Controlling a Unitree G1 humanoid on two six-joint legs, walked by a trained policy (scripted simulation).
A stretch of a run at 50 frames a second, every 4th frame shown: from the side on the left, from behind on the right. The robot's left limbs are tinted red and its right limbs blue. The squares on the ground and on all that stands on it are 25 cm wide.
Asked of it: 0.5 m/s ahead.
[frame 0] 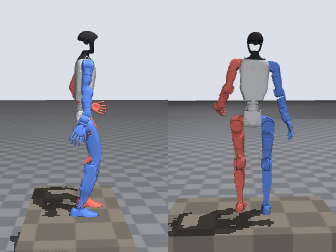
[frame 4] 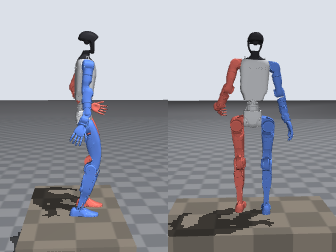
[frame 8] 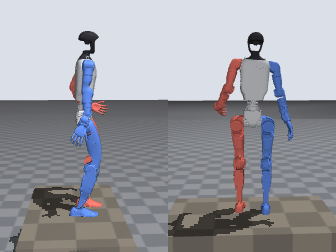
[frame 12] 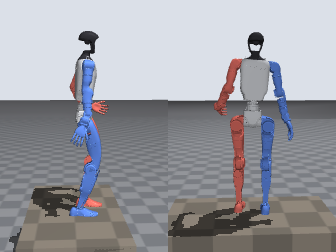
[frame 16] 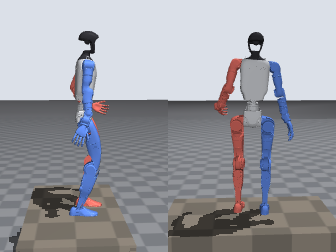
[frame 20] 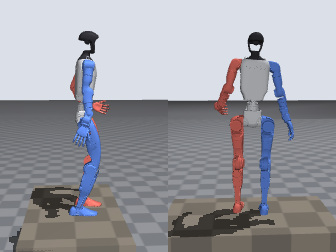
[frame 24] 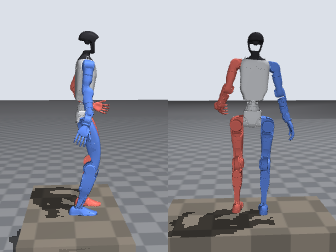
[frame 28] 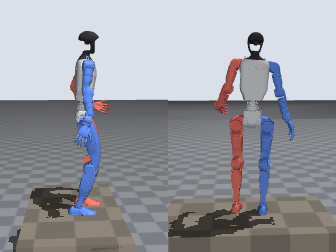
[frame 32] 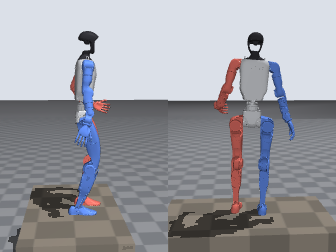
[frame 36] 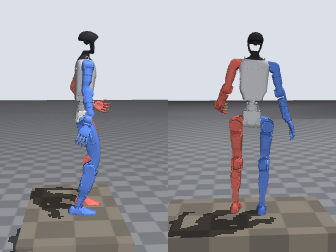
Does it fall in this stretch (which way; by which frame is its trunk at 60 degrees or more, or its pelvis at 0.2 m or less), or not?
no
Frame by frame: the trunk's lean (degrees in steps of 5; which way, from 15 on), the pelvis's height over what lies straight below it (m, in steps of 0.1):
0: 5, 0.8
4: 5, 0.8
8: 5, 0.8
12: 5, 0.8
16: 5, 0.8
20: 5, 0.8
24: 5, 0.8
28: 5, 0.8
32: 5, 0.8
36: 5, 0.8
